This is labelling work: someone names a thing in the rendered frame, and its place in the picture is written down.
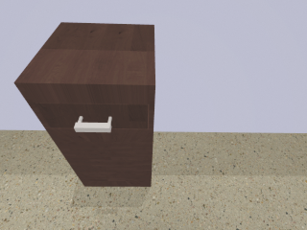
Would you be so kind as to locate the cabinet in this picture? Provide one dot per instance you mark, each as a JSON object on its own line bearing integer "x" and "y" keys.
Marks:
{"x": 98, "y": 63}

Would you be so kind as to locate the drawer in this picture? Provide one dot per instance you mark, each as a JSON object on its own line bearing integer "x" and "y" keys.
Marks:
{"x": 123, "y": 115}

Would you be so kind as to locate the handle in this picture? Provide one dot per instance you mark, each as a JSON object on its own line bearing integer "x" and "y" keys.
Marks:
{"x": 93, "y": 127}

